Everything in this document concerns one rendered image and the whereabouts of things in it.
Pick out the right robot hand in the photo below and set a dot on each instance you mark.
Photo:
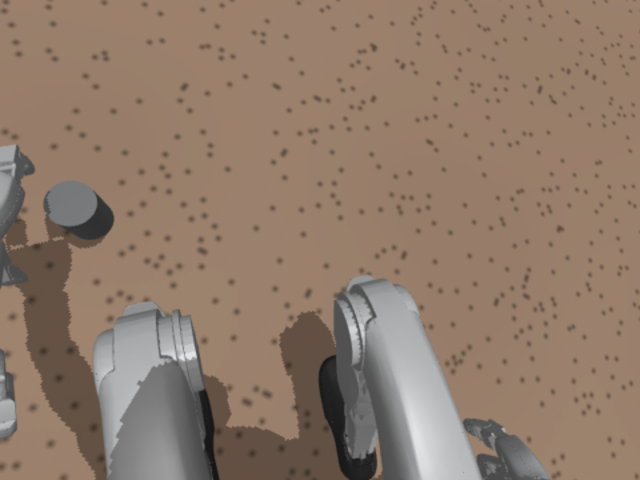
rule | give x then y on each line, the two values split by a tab
515	460

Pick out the left robot foot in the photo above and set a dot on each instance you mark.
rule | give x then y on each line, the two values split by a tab
209	437

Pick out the left robot hand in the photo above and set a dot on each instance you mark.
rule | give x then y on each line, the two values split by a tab
13	166

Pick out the can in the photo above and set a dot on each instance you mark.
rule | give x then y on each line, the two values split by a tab
74	206

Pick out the left robot arm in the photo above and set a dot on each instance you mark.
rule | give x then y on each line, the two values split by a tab
8	421

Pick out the right robot foot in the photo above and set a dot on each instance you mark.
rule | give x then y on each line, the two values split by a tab
333	407

